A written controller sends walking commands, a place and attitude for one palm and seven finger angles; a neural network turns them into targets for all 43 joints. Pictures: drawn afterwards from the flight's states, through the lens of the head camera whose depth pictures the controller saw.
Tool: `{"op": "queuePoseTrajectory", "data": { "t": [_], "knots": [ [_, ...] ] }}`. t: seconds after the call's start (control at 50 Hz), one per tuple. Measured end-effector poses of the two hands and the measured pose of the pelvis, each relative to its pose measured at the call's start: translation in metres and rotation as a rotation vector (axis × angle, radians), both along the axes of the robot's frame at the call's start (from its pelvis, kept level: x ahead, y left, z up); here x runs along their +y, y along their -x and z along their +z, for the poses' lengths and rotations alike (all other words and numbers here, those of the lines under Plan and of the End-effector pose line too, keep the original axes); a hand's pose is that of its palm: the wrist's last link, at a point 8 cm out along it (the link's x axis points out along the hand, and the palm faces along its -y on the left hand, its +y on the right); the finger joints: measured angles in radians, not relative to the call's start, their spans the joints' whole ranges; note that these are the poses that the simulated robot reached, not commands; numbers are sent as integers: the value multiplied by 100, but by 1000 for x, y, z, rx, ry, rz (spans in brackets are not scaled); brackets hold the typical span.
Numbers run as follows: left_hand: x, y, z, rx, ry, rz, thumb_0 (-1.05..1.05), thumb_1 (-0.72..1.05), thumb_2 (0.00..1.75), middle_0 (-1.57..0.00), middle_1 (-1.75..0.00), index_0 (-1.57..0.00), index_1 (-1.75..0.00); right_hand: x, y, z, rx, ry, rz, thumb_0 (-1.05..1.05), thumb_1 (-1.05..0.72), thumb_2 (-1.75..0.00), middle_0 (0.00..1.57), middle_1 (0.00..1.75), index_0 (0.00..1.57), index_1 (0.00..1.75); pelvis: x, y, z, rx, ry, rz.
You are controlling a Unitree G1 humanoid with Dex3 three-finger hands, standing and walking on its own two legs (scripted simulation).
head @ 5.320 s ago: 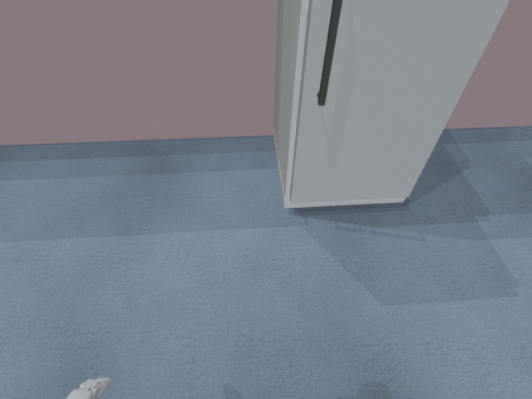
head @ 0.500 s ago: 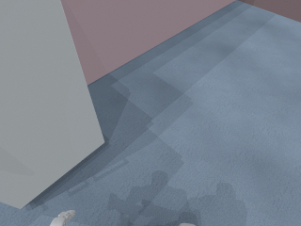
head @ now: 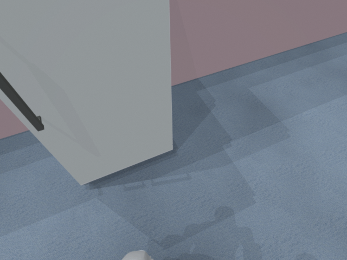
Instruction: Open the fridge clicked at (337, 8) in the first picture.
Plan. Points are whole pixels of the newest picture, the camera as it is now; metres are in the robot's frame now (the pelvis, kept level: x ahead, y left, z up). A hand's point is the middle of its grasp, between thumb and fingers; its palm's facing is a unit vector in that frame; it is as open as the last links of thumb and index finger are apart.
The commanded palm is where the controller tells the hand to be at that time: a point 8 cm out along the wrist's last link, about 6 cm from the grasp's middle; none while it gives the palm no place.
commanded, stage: turn to face it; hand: left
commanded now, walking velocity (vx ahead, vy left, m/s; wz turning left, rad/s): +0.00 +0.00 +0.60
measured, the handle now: out of the picture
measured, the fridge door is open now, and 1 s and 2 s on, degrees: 0 0 0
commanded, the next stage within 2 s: take the last steps up to it in 0.74 s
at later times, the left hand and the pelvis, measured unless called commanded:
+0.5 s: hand out of the picture +0.09 +0.27 -0.15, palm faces +0.26 -0.93 -0.25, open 7.4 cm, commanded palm none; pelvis +0.00 +0.04 +0.01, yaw +15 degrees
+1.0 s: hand out of the picture -0.07 +0.20 -0.16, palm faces +0.49 -0.84 -0.24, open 7.4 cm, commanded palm none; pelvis +0.00 +0.02 +0.00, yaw +27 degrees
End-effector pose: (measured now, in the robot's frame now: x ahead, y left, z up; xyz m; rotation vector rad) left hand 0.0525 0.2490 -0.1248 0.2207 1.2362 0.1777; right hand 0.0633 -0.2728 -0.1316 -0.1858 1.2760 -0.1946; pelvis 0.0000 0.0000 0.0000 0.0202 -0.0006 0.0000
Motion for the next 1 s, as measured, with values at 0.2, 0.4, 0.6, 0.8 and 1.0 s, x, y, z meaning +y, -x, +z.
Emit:
{"op": "queuePoseTrajectory", "data": {
  "t": [0.2, 0.4, 0.6, 0.8, 1.0],
  "knots": [
    [66, 44, -24, 98, 21, 164, 1, 90, 90, -20, -30, -20, -30, 67, -65, 21, -124, 49, 178, 1, -91, -90, 20, 30, 20, 30, 41, -2, -3, 11, 47, 106],
    [77, 3, 1, -92, 10, 208, 1, 90, 90, -19, -30, -20, -30, 88, -58, 20, -65, 20, 236, 0, -91, -90, 20, 30, 20, 30, 48, -2, 7, 4, 48, 218],
    [45, -16, 18, -194, -37, 235, 1, 90, 90, -20, -30, -20, -30, 61, -44, -9, 22, -32, 258, 1, -91, -90, 20, 30, 20, 30, 19, -6, -1, 8, 17, 311],
    [6, 57, 23, -86, -47, 357, 1, 90, 90, -20, -30, -20, -30, 45, -67, -15, 49, -54, 337, 1, -91, -90, 20, 30, 20, 30, 0, -6, 6, -7, -15, 400],
    [-8, 155, -1, 53, 40, 529, 1, 90, 90, -20, -30, -20, -30, 93, -106, -1, 10, -25, 505, 1, -92, -90, 20, 29, 20, 30, 21, 2, 4, -6, -1, 471]
  ]
}}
